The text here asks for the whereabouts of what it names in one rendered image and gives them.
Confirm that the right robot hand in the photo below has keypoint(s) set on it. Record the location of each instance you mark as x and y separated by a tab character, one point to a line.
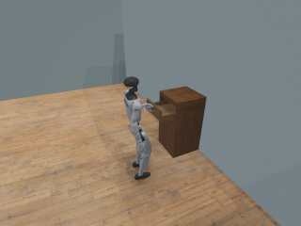
141	148

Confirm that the right robot thigh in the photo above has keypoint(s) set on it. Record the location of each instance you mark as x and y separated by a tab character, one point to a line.
147	143

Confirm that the right robot forearm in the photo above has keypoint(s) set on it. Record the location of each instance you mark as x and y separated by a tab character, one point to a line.
136	133

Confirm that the cabinet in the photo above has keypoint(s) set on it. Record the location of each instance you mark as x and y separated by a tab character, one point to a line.
182	135

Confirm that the humanoid robot torso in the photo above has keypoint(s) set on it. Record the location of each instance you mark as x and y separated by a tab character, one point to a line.
129	111

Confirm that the left robot hand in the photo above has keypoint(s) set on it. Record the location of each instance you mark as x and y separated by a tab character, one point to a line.
146	105

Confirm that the robot right upper arm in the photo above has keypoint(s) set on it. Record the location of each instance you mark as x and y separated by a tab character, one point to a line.
136	107

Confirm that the drawer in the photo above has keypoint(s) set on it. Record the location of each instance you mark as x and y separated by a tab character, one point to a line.
163	110

